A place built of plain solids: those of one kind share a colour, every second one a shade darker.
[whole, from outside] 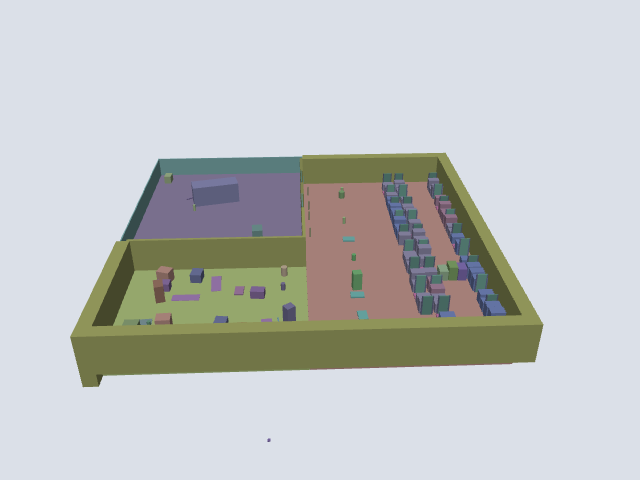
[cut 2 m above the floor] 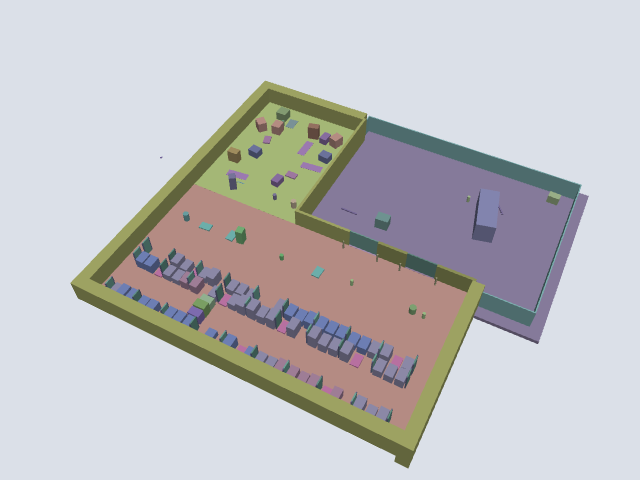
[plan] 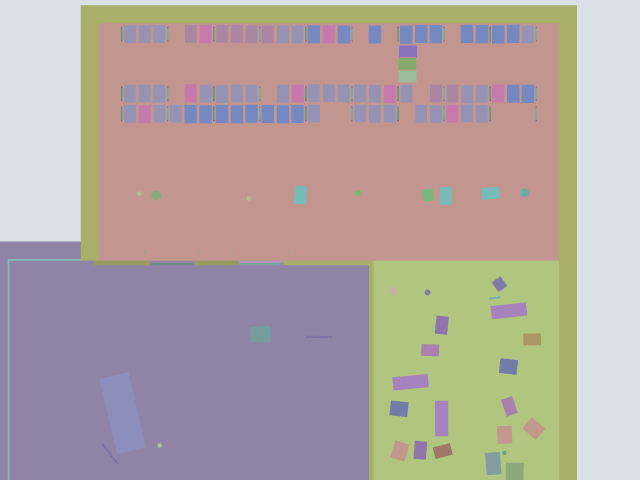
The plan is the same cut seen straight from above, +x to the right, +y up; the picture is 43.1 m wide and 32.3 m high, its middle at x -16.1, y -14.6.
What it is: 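Along the dock wall, past its shut doors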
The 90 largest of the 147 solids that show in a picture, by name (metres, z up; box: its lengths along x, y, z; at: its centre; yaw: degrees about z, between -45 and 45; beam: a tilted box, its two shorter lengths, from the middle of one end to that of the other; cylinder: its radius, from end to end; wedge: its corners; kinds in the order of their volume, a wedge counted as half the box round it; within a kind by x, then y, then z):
{
 "floor_long_asphalt_1": {"box": [31.0, 16.0, 1.6], "at": [-15.5, -8.0, -0.8]},
 "wall_metal_1": {"box": [1.2, 17.2, 4.8], "at": [-31.6, -7.4, 0.8]},
 "wall_metal_2": {"box": [3.75, 0.3, 4.8], "at": [-29.43, -16.15, 0.8]},
 "wall_metal_3": {"box": [3.0, 0.3, 4.8], "at": [-23.05, -16.15, 0.8]},
 "wall_metal_4": {"box": [6.05, 0.3, 4.8], "at": [-15.53, -16.15, 0.8]},
 "wall_metal_5": {"box": [33.4, 1.2, 3.6], "at": [-15.5, 0.6, 1.4]},
 "wall_metal_6": {"box": [0.3, 16.3, 4.8], "at": [-12.65, -24.15, 0.8]},
 "wall_metal_7": {"box": [13.7, 1.2, 4.8], "at": [-5.65, -32.6, 0.8]},
 "wall_metal_8": {"box": [1.2, 34.4, 3.6], "at": [0.6, -16.0, 1.4]},
 "floor_short_asphalt_1": {"box": [12.5, 16.0, 1.6], "at": [-6.25, -24.0, -0.8]},
 "yard_yard_asphalt_1": {"box": [27.1, 20.6, 0.4], "at": [-24.75, -25.0, -1.4]},
 "load_cartons_1": {"box": [0.8, 1.2, 0.84], "at": [-28.89, -6.11, 0.42]},
 "load_cartons_2": {"box": [0.8, 1.2, 1.1], "at": [-28.89, -4.75, 0.55]},
 "load_cartons_3": {"box": [0.8, 1.2, 1.27], "at": [-28.89, -0.74, 0.64]},
 "load_cartons_4": {"box": [0.8, 1.2, 1.0], "at": [-27.91, -4.74, 0.5]},
 "load_cartons_5": {"box": [0.8, 1.2, 0.99], "at": [-26.9, -4.76, 0.49]},
 "load_cartons_6": {"box": [0.8, 1.2, 1.44], "at": [-26.9, -0.73, 0.72]},
 "load_cartons_7": {"box": [0.8, 1.2, 1.42], "at": [-26.89, -6.09, 0.71]},
 "load_cartons_8": {"box": [0.8, 1.2, 1.04], "at": [-25.8, -6.09, 0.52]},
 "load_cartons_9": {"box": [0.8, 1.2, 1.43], "at": [-23.8, -4.75, 0.71]},
 "load_cartons_10": {"box": [0.8, 1.2, 1.11], "at": [-22.69, -4.78, 0.55]},
 "load_cartons_11": {"box": [0.8, 1.2, 1.13], "at": [-21.7, -4.73, 0.57]},
 "load_cartons_12": {"box": [0.8, 1.2, 1.59], "at": [-20.71, -4.75, 0.79]},
 "load_cartons_13": {"box": [0.8, 1.2, 1.38], "at": [-18.59, -4.76, 0.69]},
 "load_cartons_14": {"box": [0.8, 1.2, 0.84], "at": [-18.59, -0.76, 0.42]},
 "load_cartons_15": {"box": [0.8, 1.2, 0.79], "at": [-17.6, -0.77, 0.4]},
 "load_cartons_16": {"box": [0.8, 1.2, 1.11], "at": [-16.51, -6.1, 0.56]},
 "load_cartons_17": {"box": [0.8, 1.2, 1.45], "at": [-16.51, -4.72, 0.72]},
 "load_cartons_18": {"box": [0.8, 1.2, 1.15], "at": [-15.5, -4.72, 0.58]},
 "load_cartons_19": {"box": [0.8, 1.2, 1.57], "at": [-14.5, -4.74, 0.78]},
 "load_cartons_20": {"box": [0.8, 1.2, 1.44], "at": [-13.41, -4.73, 0.72]},
 "load_cartons_21": {"box": [0.8, 1.2, 0.9], "at": [-12.41, -4.77, 0.45]},
 "load_cartons_22": {"box": [0.8, 1.2, 0.91], "at": [-12.4, -6.11, 0.46]},
 "load_cartons_23": {"box": [0.8, 1.2, 0.86], "at": [-11.41, -6.1, 0.43]},
 "load_cartons_24": {"box": [0.8, 1.2, 1.36], "at": [-9.29, -6.12, 0.68]},
 "load_cartons_25": {"box": [0.8, 1.2, 0.84], "at": [-8.3, -6.13, 0.42]},
 "load_cartons_26": {"box": [0.8, 1.2, 0.86], "at": [-6.21, -6.09, 0.43]},
 "load_cartons_27": {"box": [0.8, 1.2, 1.23], "at": [-5.21, -6.11, 0.61]},
 "load_cartons_28": {"box": [0.8, 1.2, 0.87], "at": [-5.21, -4.77, 0.43]},
 "load_cartons_29": {"box": [0.8, 1.2, 0.93], "at": [-2.11, -0.77, 0.46]},
 "van_yard_1": {"box": [2.0, 5.2, 2.32], "at": [-29.38, -26.24, -0.04], "yaw": 13.2},
 "load_sacks_1": {"box": [0.84, 1.22, 0.98], "at": [-24.81, -6.13, 0.49]},
 "load_sacks_2": {"box": [0.84, 1.22, 0.87], "at": [-23.8, -6.14, 0.44]},
 "load_sacks_3": {"box": [0.84, 1.22, 1.22], "at": [-22.7, -6.12, 0.61]},
 "load_sacks_4": {"box": [0.84, 1.22, 1.14], "at": [-21.69, -6.14, 0.57]},
 "load_sacks_5": {"box": [0.84, 1.22, 1.23], "at": [-20.71, -6.1, 0.61]},
 "load_sacks_6": {"box": [0.84, 1.22, 1.23], "at": [-19.61, -6.12, 0.61]},
 "load_sacks_7": {"box": [0.84, 1.22, 0.86], "at": [-18.59, -6.14, 0.43]},
 "load_sacks_8": {"box": [0.84, 1.22, 1.02], "at": [-17.61, -6.12, 0.51]},
 "load_sacks_9": {"box": [0.84, 1.22, 0.79], "at": [-16.51, -0.76, 0.39]},
 "load_sacks_10": {"box": [0.84, 1.22, 1.24], "at": [-14.49, -0.78, 0.62]},
 "load_sacks_11": {"box": [0.84, 1.22, 1.25], "at": [-10.3, -0.78, 0.63]},
 "load_sacks_12": {"box": [0.84, 1.22, 1.29], "at": [-9.29, -0.74, 0.65]},
 "load_sacks_13": {"box": [0.84, 1.22, 1.26], "at": [-8.31, -0.75, 0.63]},
 "load_sacks_14": {"box": [0.84, 1.22, 1.05], "at": [-6.21, -0.73, 0.53]},
 "load_sacks_15": {"box": [0.84, 1.22, 0.89], "at": [-5.2, -0.74, 0.45]},
 "load_sacks_16": {"box": [0.84, 1.22, 1.32], "at": [-4.1, -0.76, 0.66]},
 "load_sacks_17": {"box": [0.84, 1.22, 1.43], "at": [-3.1, -0.73, 0.72]},
 "load_sacks_18": {"box": [0.84, 1.22, 1.11], "at": [-3.09, -4.76, 0.55]},
 "load_sacks_19": {"box": [0.84, 1.22, 1.09], "at": [-2.1, -4.77, 0.55]},
 "fence_metal_1": {"box": [0.12, 18.24, 2.6], "at": [-37.06, -25.0, -0.3]},
 "fence_metal_2": {"box": [6.12, 0.12, 2.6], "at": [-34.06, -15.94, -0.3]},
 "fence_metal_3": {"box": [24.74, 0.12, 2.6], "at": [-24.75, -34.06, -0.3]},
 "load_bales_1": {"box": [0.8, 1.2, 1.05], "at": [-24.79, -0.72, 0.52]},
 "load_bales_2": {"box": [0.8, 1.2, 1.34], "at": [-22.69, -0.72, 0.67]},
 "load_bales_3": {"box": [0.8, 1.2, 0.92], "at": [-21.7, -0.73, 0.46]},
 "load_bales_4": {"box": [0.8, 1.2, 1.05], "at": [-20.71, -0.76, 0.52]},
 "load_bales_5": {"box": [0.8, 1.2, 1.32], "at": [-19.61, -0.77, 0.66]},
 "load_bales_6": {"box": [0.8, 1.2, 1.1], "at": [-8.3, -4.73, 0.55]},
 "load_bales_7": {"box": [0.8, 1.2, 1.07], "at": [-7.2, -4.73, 0.53]},
 "ibc_short_1": {"box": [1.0, 1.2, 1.16], "at": [-10.72, -28.79, 0.58], "yaw": -18.2},
 "ibc_short_2": {"box": [1.0, 1.2, 1.16], "at": [-3.68, -27.71, 0.58], "yaw": 2.5},
 "ibc_short_3": {"box": [1.2, 1.0, 1.16], "at": [-1.71, -27.29, 0.58], "yaw": -40.3},
 "floor_sill_concrete_1": {"box": [3.0, 0.3, 1.6], "at": [-26.05, -16.15, -0.8]},
 "floor_sill_concrete_2": {"box": [3.0, 0.3, 1.6], "at": [-20.05, -16.15, -0.8]},
 "shutter_metal_1": {"box": [3.0, 0.12, 3.3], "at": [-26.05, -16.2, 1.65]},
 "shutter_metal_2": {"box": [3.0, 0.12, 3.3], "at": [-20.05, -16.2, 1.65]},
 "stillage_short_1": {"box": [1.2, 1.0, 0.84], "at": [-10.78, -25.96, 0.42], "yaw": -6.0},
 "stillage_short_2": {"box": [1.2, 1.0, 0.83], "at": [-3.42, -23.11, 0.42], "yaw": -6.7},
 "bigbin_yard_1": {"box": [1.37, 1.07, 1.32], "at": [-20.09, -20.95, -0.54], "yaw": 3.9},
 "load_cartons_short_1": {"box": [1.2, 0.8, 1.62], "at": [-7.84, -28.8, 0.81], "yaw": 14.2},
 "load_drums_short_1": {"box": [1.2, 1.2, 1.03], "at": [-3.0, -30.19, 0.52], "yaw": -0.7},
 "pallets_short_1": {"box": [1.2, 0.8, 1.38], "at": [-1.83, -21.29, 0.69], "yaw": 0.8},
 "load_cartons_barred_1": {"box": [1.2, 0.8, 1.37], "at": [-10.22, -2.75, 0.69]},
 "load_bales_barred_1": {"box": [1.2, 0.8, 1.19], "at": [-10.18, -1.91, 0.6]},
 "cage_front_1": {"box": [0.72, 0.8, 1.68], "at": [-8.81, -11.58, 0.84], "yaw": 6.1},
 "cage_short_1": {"box": [0.72, 0.8, 1.68], "at": [-4.02, -17.57, 0.84], "yaw": 35.7},
 "load_sacks_barred_1": {"box": [1.2, 0.8, 0.98], "at": [-10.2, -3.59, 0.49]},
 "pallets_yard_1": {"box": [1.2, 0.8, 0.92], "at": [-34.98, -32.67, -0.74], "yaw": -2.5},
 "load_sacks_short_1": {"box": [0.84, 1.22, 0.76], "at": [-9.35, -28.75, 0.38], "yaw": -4.7}
}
